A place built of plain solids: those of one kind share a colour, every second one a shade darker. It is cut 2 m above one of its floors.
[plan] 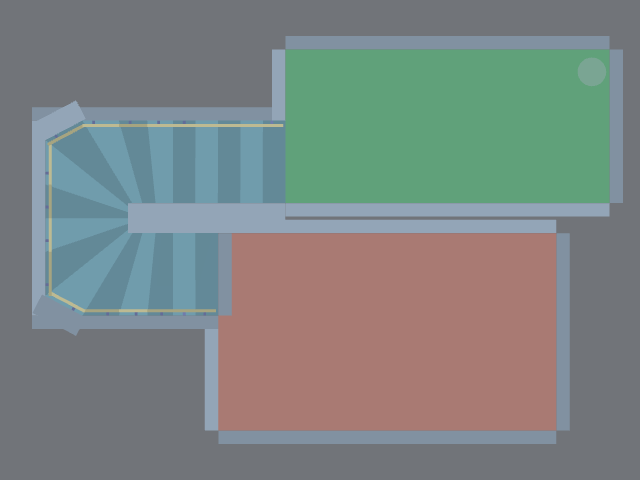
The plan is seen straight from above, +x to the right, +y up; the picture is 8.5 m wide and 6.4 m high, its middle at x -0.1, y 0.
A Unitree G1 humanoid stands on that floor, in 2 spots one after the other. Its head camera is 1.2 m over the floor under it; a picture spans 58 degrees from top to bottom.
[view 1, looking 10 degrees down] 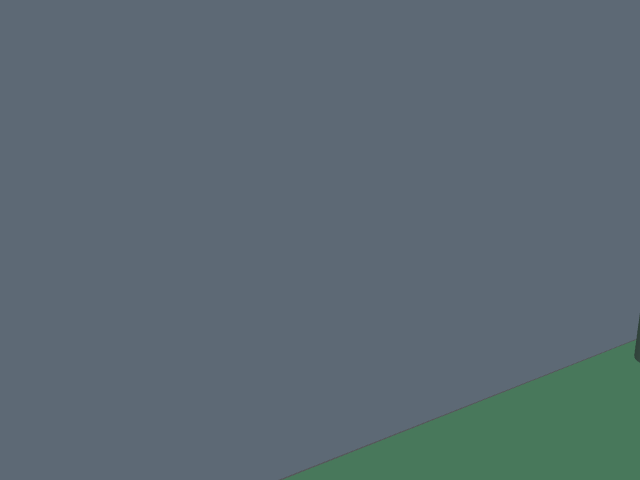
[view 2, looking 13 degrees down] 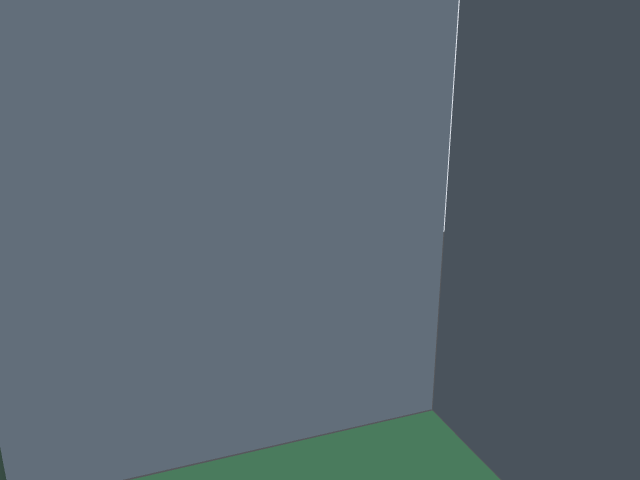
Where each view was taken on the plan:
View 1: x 0.44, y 1.18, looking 60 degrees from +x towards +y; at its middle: wall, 1.60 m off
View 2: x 2.28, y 1.55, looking -19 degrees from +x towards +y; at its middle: wall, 1.62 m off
